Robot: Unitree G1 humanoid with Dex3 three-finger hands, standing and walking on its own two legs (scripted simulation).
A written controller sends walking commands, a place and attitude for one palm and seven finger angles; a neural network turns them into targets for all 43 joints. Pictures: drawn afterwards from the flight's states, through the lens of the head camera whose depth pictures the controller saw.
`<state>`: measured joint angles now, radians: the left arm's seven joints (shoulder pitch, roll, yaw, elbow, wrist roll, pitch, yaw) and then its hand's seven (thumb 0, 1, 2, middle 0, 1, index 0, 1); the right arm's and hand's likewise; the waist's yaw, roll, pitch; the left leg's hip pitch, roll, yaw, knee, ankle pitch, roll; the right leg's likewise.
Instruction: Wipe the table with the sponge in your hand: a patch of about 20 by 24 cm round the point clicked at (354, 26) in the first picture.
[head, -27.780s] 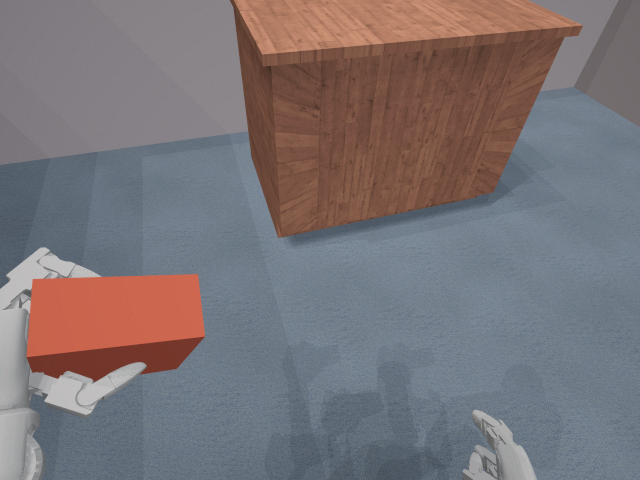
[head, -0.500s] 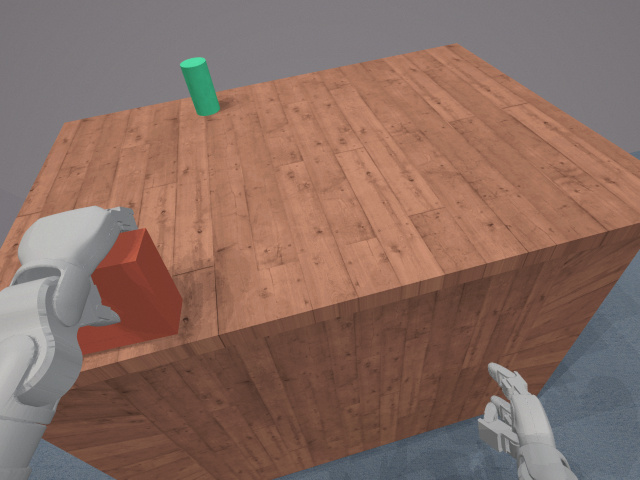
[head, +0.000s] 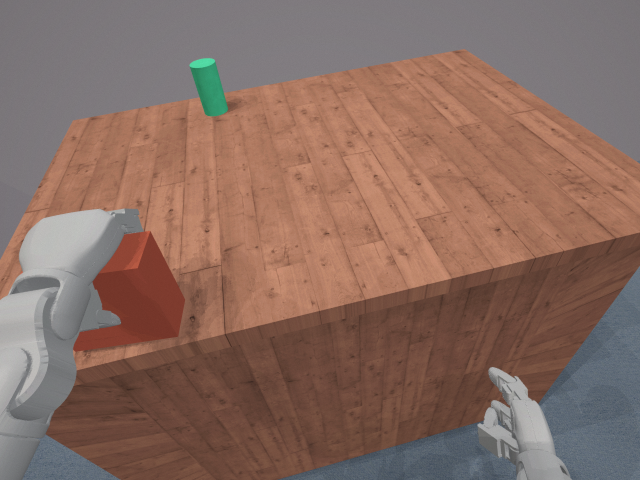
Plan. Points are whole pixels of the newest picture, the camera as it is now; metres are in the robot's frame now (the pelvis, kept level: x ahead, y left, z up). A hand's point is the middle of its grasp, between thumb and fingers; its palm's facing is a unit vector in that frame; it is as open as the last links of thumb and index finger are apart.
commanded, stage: lower the sponge onto the table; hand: left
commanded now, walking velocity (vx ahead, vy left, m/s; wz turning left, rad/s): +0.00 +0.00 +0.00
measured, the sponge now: (119, 304) +0.25 +0.31 +0.11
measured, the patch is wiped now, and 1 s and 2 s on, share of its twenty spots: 0.10 0.10 0.30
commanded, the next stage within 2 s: wipe forward along the first lane in 0.72 s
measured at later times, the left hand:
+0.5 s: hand (101, 270) +0.26 +0.31 +0.16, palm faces +0.09 -0.04 -1.00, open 10.3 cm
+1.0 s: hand (95, 262) +0.28 +0.33 +0.16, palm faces +0.03 -0.01 -1.00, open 10.3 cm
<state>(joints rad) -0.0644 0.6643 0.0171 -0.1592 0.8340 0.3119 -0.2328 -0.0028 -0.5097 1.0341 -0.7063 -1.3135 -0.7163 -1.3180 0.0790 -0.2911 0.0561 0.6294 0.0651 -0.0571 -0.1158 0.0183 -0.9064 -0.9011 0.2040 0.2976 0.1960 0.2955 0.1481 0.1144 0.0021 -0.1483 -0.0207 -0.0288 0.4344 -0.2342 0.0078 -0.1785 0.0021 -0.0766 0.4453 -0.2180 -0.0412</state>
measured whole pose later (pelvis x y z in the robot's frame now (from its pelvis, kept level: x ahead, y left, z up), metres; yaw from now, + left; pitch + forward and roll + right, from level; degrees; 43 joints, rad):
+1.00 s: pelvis +0.01 +0.00 +0.00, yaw +0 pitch -1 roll +0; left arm -0.11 0.65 0.06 -0.01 0.86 0.33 -0.17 -0.01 -0.51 1.04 -0.71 -1.32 -0.72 -1.32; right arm 0.08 -0.29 0.06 0.65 0.08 -0.02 -0.09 0.02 -0.91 -0.90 0.20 0.30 0.20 0.30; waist 0.13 0.11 -0.01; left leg -0.16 -0.01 -0.03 0.43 -0.24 0.00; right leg -0.18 0.01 -0.08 0.42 -0.22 -0.04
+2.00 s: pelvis +0.00 +0.00 +0.00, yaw -1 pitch +4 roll +0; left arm -0.57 0.75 0.10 0.68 0.94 0.08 -0.17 0.02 -0.53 1.06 -0.72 -1.30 -0.73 -1.32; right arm 0.24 -0.32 0.01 0.68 0.09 0.07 -0.10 0.01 -0.91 -0.90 0.21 0.30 0.20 0.30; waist 0.04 0.08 -0.05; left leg -0.32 -0.01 -0.02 0.50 -0.25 0.01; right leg -0.34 0.02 -0.07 0.47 -0.21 -0.04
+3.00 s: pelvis +0.04 +0.04 +0.00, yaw +0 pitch +7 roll -1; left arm -0.71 0.66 -0.04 0.65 0.94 0.17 -0.12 0.00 -0.53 1.06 -0.70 -1.33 -0.70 -1.35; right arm 0.21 -0.29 0.02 0.69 0.10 0.06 -0.07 0.01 -0.91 -0.90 0.21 0.30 0.20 0.30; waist 0.05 0.07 -0.06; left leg -0.27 -0.05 -0.02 0.41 -0.26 0.06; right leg -0.27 -0.02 -0.07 0.36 -0.21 0.00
